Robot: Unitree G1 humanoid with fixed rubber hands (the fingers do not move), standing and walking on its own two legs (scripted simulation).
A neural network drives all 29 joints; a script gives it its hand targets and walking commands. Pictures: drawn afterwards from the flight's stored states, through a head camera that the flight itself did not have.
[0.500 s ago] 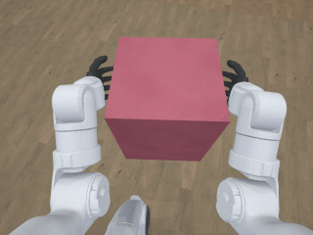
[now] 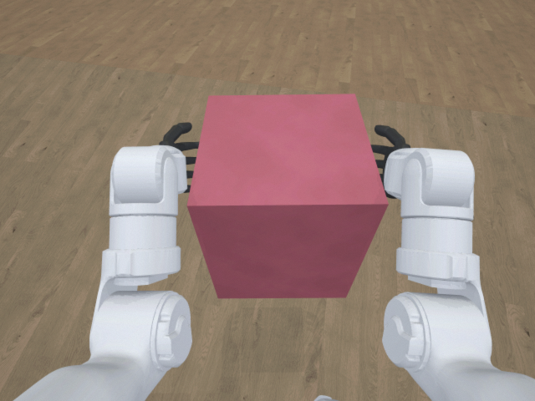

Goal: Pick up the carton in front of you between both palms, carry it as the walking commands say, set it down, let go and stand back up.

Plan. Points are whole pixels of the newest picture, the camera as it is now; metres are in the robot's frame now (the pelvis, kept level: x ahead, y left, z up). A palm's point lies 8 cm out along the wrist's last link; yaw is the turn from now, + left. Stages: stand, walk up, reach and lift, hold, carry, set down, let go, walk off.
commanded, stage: carry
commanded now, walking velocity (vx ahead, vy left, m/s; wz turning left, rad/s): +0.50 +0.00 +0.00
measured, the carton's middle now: (281, 203) +0.38 +0.00 +0.10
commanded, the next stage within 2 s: none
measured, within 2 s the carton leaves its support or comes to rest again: neither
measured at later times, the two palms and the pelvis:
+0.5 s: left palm (208, 32) +0.71 +0.15 +0.22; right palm (364, 50) +0.67 -0.15 +0.21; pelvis +0.32 +0.04 +0.07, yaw +0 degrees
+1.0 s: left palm out of the picture +1.00 +0.19 +0.29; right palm out of the picture +1.03 -0.11 +0.29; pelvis +0.64 +0.00 +0.12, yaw +1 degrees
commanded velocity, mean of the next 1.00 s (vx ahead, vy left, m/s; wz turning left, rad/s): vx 0.50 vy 0.00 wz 0.00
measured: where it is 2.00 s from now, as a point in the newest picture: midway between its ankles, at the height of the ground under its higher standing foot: (269, 146)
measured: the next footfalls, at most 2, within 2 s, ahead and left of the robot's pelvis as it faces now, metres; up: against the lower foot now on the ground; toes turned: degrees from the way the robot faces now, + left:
left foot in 0.30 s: +0.39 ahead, +0.11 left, +0.04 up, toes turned +7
right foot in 0.70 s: +0.64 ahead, -0.09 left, +0.09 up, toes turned -8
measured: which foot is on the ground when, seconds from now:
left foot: up 0.00-0.28, down 0.30-0.72, up 0.74-1.00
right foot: down 0.00-0.34, up 0.36-0.68, down 0.70-1.00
